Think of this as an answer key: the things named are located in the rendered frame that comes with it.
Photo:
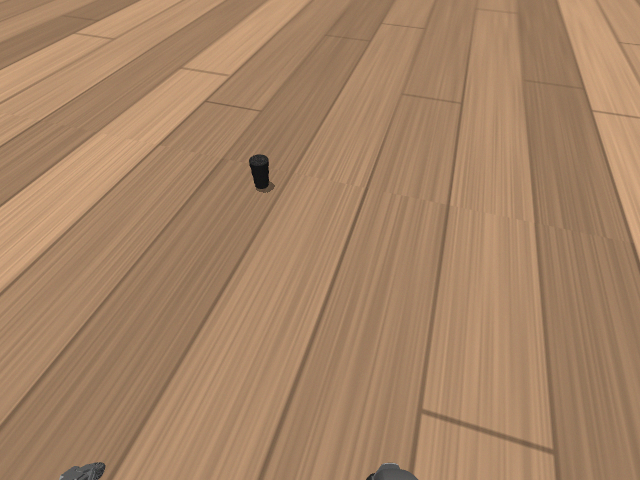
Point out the left robot hand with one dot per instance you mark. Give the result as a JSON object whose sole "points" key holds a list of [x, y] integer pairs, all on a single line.
{"points": [[91, 471]]}

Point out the cup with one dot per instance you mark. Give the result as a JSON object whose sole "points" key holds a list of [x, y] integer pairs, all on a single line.
{"points": [[259, 168]]}

